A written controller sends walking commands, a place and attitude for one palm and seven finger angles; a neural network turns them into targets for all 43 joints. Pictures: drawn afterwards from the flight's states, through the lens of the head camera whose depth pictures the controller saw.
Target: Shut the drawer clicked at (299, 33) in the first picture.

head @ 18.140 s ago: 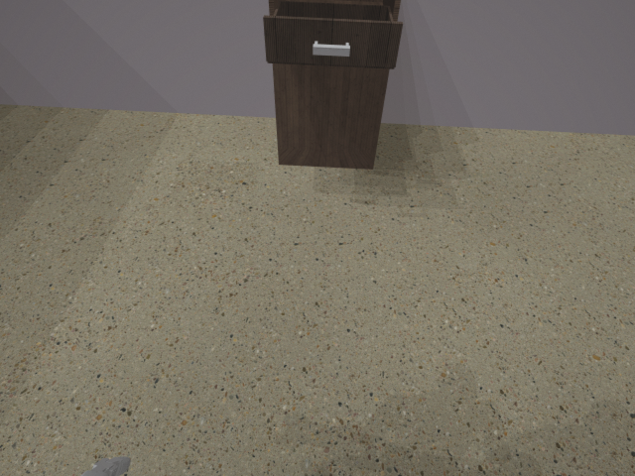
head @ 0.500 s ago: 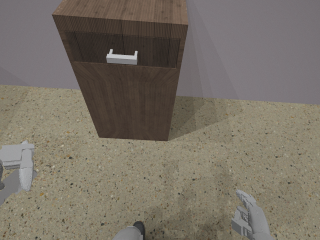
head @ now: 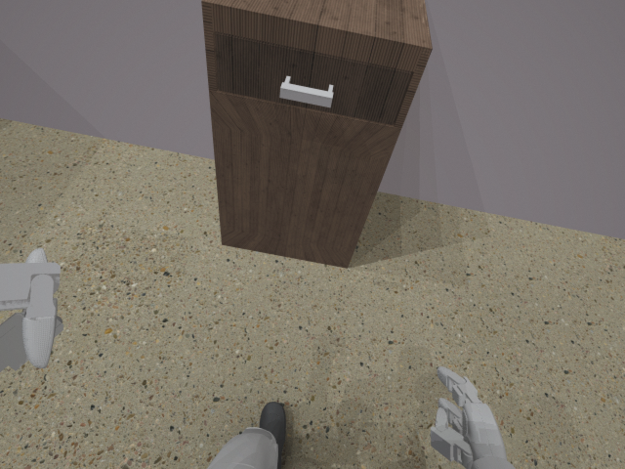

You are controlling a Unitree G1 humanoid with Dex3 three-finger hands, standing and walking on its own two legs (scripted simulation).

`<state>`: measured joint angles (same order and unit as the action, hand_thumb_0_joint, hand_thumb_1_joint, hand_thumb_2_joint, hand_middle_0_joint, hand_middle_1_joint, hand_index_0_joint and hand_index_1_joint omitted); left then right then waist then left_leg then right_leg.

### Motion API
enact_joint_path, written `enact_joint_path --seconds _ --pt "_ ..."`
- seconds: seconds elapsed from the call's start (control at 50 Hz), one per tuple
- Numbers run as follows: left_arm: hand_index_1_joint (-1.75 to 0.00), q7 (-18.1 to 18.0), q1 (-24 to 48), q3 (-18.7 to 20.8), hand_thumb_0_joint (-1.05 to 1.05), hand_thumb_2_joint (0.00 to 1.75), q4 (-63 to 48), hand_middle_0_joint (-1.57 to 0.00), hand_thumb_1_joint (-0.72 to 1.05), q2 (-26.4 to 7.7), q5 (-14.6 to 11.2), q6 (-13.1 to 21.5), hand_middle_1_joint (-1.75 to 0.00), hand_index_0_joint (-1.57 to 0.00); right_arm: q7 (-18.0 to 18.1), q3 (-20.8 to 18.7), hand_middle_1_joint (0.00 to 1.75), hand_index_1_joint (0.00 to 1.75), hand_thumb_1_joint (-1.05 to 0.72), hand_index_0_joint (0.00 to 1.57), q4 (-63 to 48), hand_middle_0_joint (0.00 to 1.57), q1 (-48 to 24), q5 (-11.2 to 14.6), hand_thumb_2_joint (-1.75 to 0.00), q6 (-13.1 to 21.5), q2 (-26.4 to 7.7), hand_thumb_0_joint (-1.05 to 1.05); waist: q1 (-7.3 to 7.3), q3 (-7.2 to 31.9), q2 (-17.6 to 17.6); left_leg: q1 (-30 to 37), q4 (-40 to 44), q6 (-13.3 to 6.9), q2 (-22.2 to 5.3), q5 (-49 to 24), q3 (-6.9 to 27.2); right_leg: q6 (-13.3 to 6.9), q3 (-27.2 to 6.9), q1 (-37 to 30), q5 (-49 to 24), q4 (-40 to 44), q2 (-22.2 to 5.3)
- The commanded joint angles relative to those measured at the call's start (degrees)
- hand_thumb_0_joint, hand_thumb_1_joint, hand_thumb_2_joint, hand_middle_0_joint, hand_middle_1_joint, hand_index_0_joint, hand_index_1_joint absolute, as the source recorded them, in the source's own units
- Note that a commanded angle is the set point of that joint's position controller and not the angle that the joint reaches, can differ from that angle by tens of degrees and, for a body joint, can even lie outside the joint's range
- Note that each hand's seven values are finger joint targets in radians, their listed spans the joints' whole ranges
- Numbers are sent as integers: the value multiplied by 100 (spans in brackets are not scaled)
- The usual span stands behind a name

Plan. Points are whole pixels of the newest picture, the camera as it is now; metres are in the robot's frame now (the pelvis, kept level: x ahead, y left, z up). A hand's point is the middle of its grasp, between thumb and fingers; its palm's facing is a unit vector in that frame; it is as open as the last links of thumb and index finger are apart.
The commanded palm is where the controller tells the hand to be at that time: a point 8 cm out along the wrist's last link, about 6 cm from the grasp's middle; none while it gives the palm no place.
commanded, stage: stop stepping back and stand still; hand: left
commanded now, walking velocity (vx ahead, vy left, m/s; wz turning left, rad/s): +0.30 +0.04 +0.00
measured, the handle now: (307, 89) +0.89 +0.12 -0.01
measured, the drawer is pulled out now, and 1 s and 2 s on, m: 0.00 0.00 0.00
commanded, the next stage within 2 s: let the arm hang, fingers relaxed in 0.92 s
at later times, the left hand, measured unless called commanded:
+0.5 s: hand out of the picture +0.05 +0.29 +0.20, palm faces +0.31 -0.79 -0.53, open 3.2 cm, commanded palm +0.03 +0.33 +0.20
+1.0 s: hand out of the picture +0.04 +0.33 +0.18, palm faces +0.37 -0.78 -0.50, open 3.2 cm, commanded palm none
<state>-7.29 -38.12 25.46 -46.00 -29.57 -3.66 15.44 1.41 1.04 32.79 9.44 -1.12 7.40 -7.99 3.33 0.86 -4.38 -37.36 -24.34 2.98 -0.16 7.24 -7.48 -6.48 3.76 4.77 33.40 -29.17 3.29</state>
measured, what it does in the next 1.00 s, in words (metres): walks backwards: left foot, then right foot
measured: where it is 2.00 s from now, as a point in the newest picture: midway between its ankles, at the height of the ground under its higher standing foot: outside the picture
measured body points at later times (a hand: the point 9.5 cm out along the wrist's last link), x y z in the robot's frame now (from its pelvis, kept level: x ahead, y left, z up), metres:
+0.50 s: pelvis -0.13 +0.07 +0.00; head -0.13 +0.10 +0.45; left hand +0.03 +0.34 +0.23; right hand +0.00 -0.20 -0.07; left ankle -0.04 +0.16 -0.65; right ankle -0.12 -0.01 -0.72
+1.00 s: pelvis -0.16 +0.09 +0.01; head -0.15 +0.08 +0.46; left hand +0.01 +0.37 +0.20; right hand -0.03 -0.15 -0.10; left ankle -0.14 +0.21 -0.67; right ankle -0.13 -0.01 -0.72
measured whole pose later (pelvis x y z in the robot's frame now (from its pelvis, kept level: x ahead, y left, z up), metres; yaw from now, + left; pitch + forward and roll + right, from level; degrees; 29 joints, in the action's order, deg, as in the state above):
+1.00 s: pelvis -0.16 +0.09 +0.01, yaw -3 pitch -2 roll +0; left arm -8.3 -35.8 22.7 -30.1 -21.1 -1.4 11.4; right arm 2.7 0.2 40.3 13.5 -0.3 3.3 -10.9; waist 0.1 -1.6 1.7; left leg -25.3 -56.2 0.0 -3.0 25.0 -2.6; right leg -2.6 5.1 18.1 16.3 -35.8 -0.5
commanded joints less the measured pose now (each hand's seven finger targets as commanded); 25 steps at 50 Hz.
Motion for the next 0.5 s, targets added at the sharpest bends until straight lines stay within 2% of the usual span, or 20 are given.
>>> enact_joint_path --seconds 0.0,0.02,0.04,0.06,0.08,0.1,0.12,0.14,0.16,0.18,0.22,0.26,0.3,0.34,0.36,0.38,0.4,0.44,0.46,0.48 --pt "-160 -182 1168 1029 0 90 -1297 -140 90 -1157 -130 71 -160 -140 116 -368 30 30 -90 20 -371 20 -152 44 -90 119 -882 0 -517 227 -358 2140 -4923 -119 -362 1121 1357 -1073 -1627 3160 -1560 1786 -2434" --pt "-160 -171 1605 979 0 90 -586 -140 90 -1115 -100 5 -160 -140 42 -208 30 30 -90 20 -460 20 -169 35 -90 128 -750 0 -645 242 -564 2167 -3922 -147 -730 1180 1331 -656 -1477 2792 -1512 1194 -2440" --pt "-160 20 2002 217 0 90 -218 -140 90 -340 -61 -77 -160 -140 131 -336 30 30 -90 20 -466 20 -252 172 -90 81 -865 0 -578 56 -906 2167 -2853 -239 -263 1016 869 -236 -952 2352 -1070 976 -1583" --pt "-160 -43 1710 212 0 90 689 -140 90 -159 28 -327 -160 -140 277 -423 30 30 -90 20 -428 20 -431 245 -90 158 -1099 0 -663 -913 -260 2775 -1540 -388 -519 811 1195 -15 -1225 2990 -1674 264 -1540" --pt "-160 -61 1634 113 0 90 879 -140 90 -7 40 -404 -160 -140 316 -323 30 30 -90 20 -276 20 -254 192 -90 145 -1174 0 -707 -751 1465 3066 -529 -529 -468 1020 1329 301 -555 2852 -1668 -906 -947" --pt "-160 -93 1903 132 0 90 736 -140 90 -105 56 -379 -160 -140 323 -255 30 30 -90 20 -392 20 -178 166 -90 193 -1187 0 -620 -561 3100 2918 671 -666 -1214 1284 2659 571 -80 2718 -777 -2364 -317" --pt "-160 -97 2555 39 0 90 583 -140 90 -190 88 -198 -160 -140 298 -165 30 30 -90 20 -430 20 -144 93 -90 297 -1039 0 -683 -708 3336 2419 1462 -846 -1771 2040 3875 569 -413 2801 22 -3373 -89" --pt "-160 -80 2518 262 0 90 569 -140 90 -503 127 -48 -160 -140 270 -47 30 30 -90 20 -457 20 -294 1 -90 420 -894 0 -629 -638 2738 2235 1816 -637 -1924 2491 4428 457 -732 2906 -237 -3893 -102" --pt "-160 -45 2361 175 0 90 232 -140 90 -457 99 -14 -160 -140 203 -76 30 30 -90 20 -479 20 -298 -4 -90 425 -890 0 -481 -306 1387 1939 2052 -230 -1811 3216 4328 464 -794 2515 -419 -3893 -143" --pt "-160 -41 1694 98 0 90 128 -140 90 -260 100 -82 -160 -140 141 -173 30 30 -90 20 -577 20 -359 53 -90 361 -1000 0 -306 -36 733 1847 2130 61 -1695 3498 3587 466 -601 2126 -531 -3667 -83" --pt "-160 2 404 -28 0 90 -542 -140 90 38 55 -191 -160 -140 42 -281 30 30 -90 20 -775 20 -459 38 -90 267 -1051 0 -156 392 947 1446 2255 434 -1200 3151 1889 471 64 1054 -908 -3070 160" --pt "-160 -3 -454 135 0 90 -1017 -140 90 -99 83 -225 -160 -140 -36 -332 30 30 -90 20 -927 20 -554 -27 -90 224 -1022 0 -79 622 2371 813 2394 709 -716 3058 885 474 601 128 -1046 -2659 368" --pt "-160 -96 -759 231 0 90 -1084 -140 90 -230 185 -222 -160 -140 -27 -334 30 30 -90 20 -935 20 -396 -76 -90 125 -893 0 -126 495 2551 267 2264 276 -802 3127 606 399 815 -470 -684 -2079 370" --pt "-160 -246 -802 468 0 90 -764 -140 90 -450 201 -294 -160 -140 118 -340 30 30 -90 20 -898 20 -233 -42 -90 -2 -796 0 -147 493 1702 90 1665 -42 -893 3159 641 275 810 -978 -179 -1271 365" --pt "-160 -274 -645 509 0 90 -626 -140 90 -497 168 -375 -160 -140 181 -334 30 30 -90 20 -877 20 -346 -26 -90 -72 -751 0 -57 537 930 -200 415 15 -719 2850 461 90 390 -1300 119 -291 54" --pt "-160 -272 -328 551 0 90 -599 -140 90 -555 196 -438 -160 -140 203 -403 30 30 -90 20 -654 20 -98 113 -90 -97 -743 0 -104 474 -676 616 -2471 87 -34 1960 -303 -373 -387 159 -207 969 -966" --pt "-160 -270 295 522 0 90 -604 -140 90 -479 198 -421 -160 -140 300 -487 30 30 -90 20 -628 20 -252 241 -90 -87 -920 0 -294 26 -1335 292 -4895 -126 -109 2103 837 -841 -1842 1684 -721 1431 -2098" --pt "-160 -192 1522 994 0 90 -658 -140 90 -1058 128 -437 -160 -140 246 -422 30 30 -90 20 -385 20 -71 43 -90 -87 -950 0 -779 -199 -449 436 -5899 -217 -555 1359 1505 -1002 -2456 3242 251 1850 -2770" --pt "-160 -226 1870 1190 0 90 -15 -140 90 -1308 69 -277 -160 -140 187 -298 30 30 -90 20 -487 20 -184 -5 -90 -44 -786 0 -937 -199 -690 1207 -5161 -150 -946 1099 1227 -128 -2401 3919 1213 1970 -2647" --pt "-160 -200 1460 688 0 90 1042 -140 90 -483 188 -310 -160 -140 304 -471 30 30 -90 20 -362 20 -99 14 -90 -79 -828 0 -718 87 -472 977 -4035 -249 -521 1101 433 -219 -1508 2749 2067 1909 -1904"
